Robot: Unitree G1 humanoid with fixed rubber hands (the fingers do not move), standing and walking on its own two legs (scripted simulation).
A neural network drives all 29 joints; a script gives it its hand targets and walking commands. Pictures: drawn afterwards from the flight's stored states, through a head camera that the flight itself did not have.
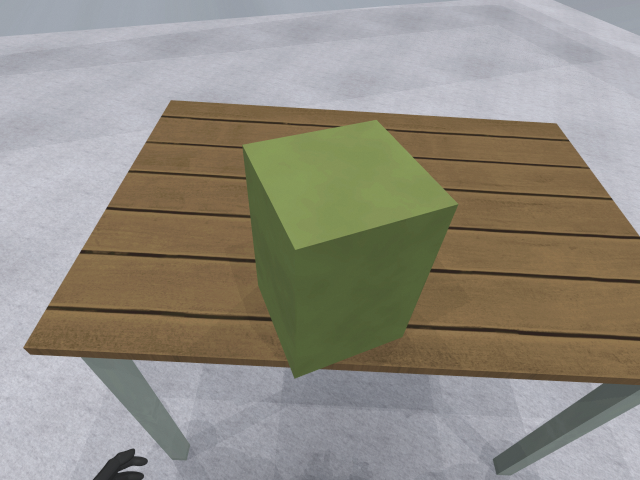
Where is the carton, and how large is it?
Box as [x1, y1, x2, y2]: [242, 120, 457, 378]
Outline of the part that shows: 376,120 242,145 258,285 294,378 402,336 457,206 457,203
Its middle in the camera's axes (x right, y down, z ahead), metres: +0.02 +0.01 +0.49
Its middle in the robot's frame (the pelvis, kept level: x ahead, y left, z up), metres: +0.39 +0.00 +0.10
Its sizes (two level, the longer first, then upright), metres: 0.169 0.165 0.260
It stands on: a table, 0.71 m high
